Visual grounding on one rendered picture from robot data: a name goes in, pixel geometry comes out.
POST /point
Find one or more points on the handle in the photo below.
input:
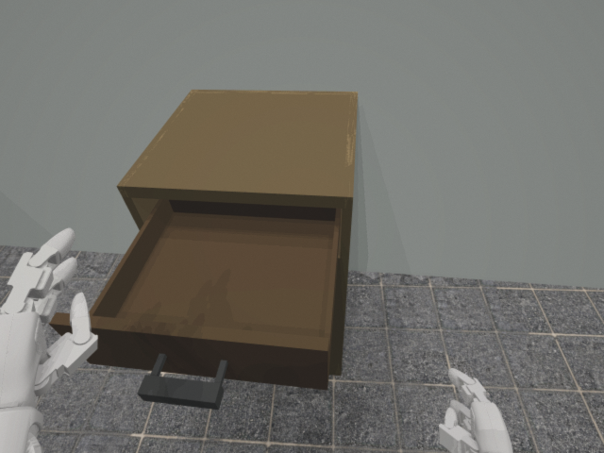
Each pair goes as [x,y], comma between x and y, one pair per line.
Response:
[184,392]

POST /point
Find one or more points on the drawer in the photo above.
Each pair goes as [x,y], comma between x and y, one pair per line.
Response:
[250,284]

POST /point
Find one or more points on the left robot hand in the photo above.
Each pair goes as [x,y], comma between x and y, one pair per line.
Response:
[34,287]

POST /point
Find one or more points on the right robot hand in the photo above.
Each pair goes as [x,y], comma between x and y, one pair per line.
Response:
[483,431]

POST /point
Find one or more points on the cabinet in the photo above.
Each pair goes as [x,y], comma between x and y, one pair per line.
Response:
[285,148]

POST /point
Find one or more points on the left robot forearm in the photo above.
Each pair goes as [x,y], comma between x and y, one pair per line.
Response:
[19,429]

